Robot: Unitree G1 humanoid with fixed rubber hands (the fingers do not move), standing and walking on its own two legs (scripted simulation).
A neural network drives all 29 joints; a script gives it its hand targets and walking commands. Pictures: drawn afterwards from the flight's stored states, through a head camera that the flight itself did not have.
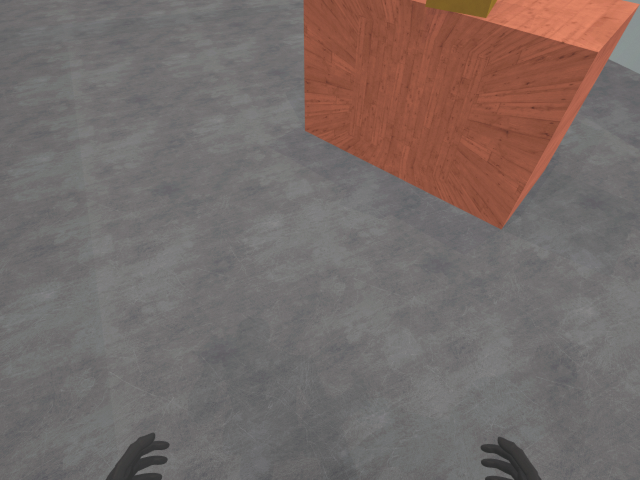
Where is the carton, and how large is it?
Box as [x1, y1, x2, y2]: [425, 0, 496, 17]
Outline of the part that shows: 425,6 485,17 496,0 426,0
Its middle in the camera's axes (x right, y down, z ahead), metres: +0.51 -0.94 +1.29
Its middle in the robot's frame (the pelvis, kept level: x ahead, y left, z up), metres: +1.62 -0.45 +0.12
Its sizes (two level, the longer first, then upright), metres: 0.210 0.200 0.250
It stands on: a pedestal, 0.76 m high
